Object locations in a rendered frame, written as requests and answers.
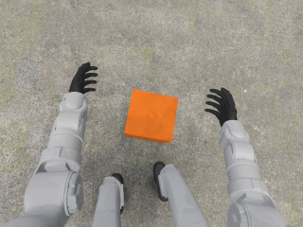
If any left robot foot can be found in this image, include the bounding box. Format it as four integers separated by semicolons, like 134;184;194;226
111;173;124;215

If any robot right upper arm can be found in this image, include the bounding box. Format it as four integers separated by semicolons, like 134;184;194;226
226;201;285;227

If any robot right forearm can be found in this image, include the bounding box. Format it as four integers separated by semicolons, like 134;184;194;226
220;120;286;227

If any right robot hand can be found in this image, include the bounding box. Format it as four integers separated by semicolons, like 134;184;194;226
205;87;238;127

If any robot left upper arm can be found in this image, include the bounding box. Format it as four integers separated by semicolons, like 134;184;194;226
1;170;84;227

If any left robot hand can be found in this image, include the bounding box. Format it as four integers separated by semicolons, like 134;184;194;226
68;62;98;94

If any carton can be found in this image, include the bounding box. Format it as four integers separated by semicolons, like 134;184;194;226
124;89;179;143

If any robot left forearm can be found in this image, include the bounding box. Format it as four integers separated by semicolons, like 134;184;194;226
24;92;88;211

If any left robot thigh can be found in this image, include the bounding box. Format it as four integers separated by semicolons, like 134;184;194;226
92;181;124;227

